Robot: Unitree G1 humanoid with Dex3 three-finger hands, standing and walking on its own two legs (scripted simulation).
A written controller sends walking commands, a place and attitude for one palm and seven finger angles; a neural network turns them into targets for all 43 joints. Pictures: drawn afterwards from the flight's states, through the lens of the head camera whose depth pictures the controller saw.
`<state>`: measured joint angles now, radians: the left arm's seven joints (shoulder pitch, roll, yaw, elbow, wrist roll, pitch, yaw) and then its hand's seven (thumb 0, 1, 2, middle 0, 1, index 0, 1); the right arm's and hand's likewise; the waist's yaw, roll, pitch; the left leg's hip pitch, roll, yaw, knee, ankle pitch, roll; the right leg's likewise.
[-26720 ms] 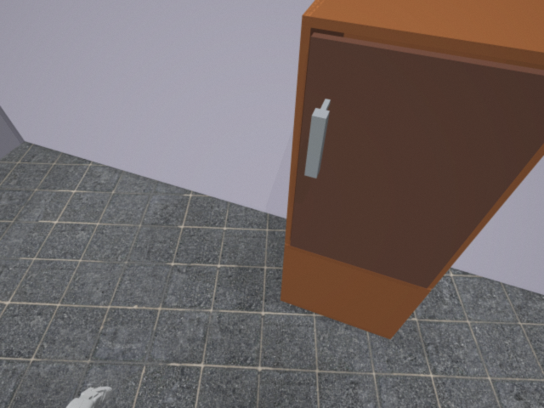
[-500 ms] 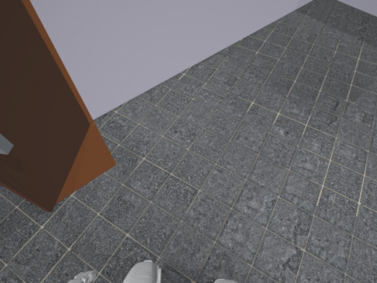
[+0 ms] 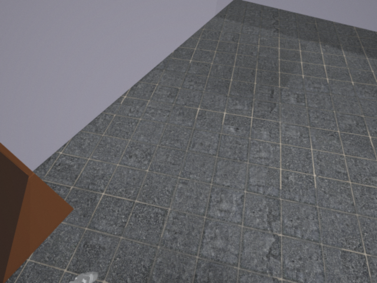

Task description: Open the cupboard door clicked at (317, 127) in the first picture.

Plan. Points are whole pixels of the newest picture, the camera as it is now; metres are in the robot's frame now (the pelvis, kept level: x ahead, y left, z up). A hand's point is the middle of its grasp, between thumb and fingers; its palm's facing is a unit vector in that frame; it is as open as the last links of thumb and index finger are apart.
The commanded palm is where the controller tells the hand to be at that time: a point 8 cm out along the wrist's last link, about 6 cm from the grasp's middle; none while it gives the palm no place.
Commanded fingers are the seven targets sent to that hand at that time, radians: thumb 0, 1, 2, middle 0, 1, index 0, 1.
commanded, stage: walk to a spot facing it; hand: left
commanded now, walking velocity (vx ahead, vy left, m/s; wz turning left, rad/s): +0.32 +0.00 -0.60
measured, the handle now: out of the picture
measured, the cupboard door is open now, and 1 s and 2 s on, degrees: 43 43 43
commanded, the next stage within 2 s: turn to face it in 1.32 s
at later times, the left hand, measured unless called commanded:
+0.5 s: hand (123, 218) +0.29 +0.20 -0.16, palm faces -0.26 -0.95 -0.17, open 7.4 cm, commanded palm none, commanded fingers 0.00 0.90 0.90 -0.20 -0.30 -0.20 -0.30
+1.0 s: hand (190, 148) +0.53 +0.02 -0.15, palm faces -0.45 -0.87 -0.21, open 7.1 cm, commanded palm none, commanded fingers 0.00 0.90 0.90 -0.20 -0.30 -0.20 -0.30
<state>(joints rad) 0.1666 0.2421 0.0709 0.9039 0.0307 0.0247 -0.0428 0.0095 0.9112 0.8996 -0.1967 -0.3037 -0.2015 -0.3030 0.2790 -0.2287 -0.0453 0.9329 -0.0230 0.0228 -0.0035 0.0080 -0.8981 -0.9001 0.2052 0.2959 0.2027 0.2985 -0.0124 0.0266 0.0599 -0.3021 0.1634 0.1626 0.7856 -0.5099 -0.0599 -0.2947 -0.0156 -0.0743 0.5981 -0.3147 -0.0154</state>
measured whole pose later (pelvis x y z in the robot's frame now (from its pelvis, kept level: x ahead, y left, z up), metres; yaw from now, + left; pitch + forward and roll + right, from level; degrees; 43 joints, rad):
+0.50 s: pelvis +0.18 +0.02 +0.02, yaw -17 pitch +2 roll -1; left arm 0.20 0.26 0.09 0.97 0.04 0.01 -0.05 0.01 0.91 0.90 -0.20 -0.30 -0.20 -0.30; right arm 0.27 -0.17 -0.02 0.94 -0.04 -0.08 -0.01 0.00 -0.90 -0.90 0.20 0.30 0.20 0.30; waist 0.01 -0.06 0.06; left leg -0.22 0.09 0.16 0.45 -0.26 -0.01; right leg -0.54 -0.05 -0.04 1.18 -0.31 0.00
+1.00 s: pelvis +0.38 -0.12 +0.02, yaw -28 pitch +2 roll +0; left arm 0.21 0.21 0.07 1.01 0.02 -0.06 0.00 -0.01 0.96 0.90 -0.20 -0.30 -0.21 -0.30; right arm 0.23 -0.17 -0.05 0.99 -0.03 -0.03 0.01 0.01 -0.91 -0.90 0.20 0.29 0.20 0.30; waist -0.04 -0.02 0.06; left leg -0.55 0.14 0.07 0.90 -0.26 -0.06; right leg -0.17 0.03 -0.08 0.39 -0.26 -0.07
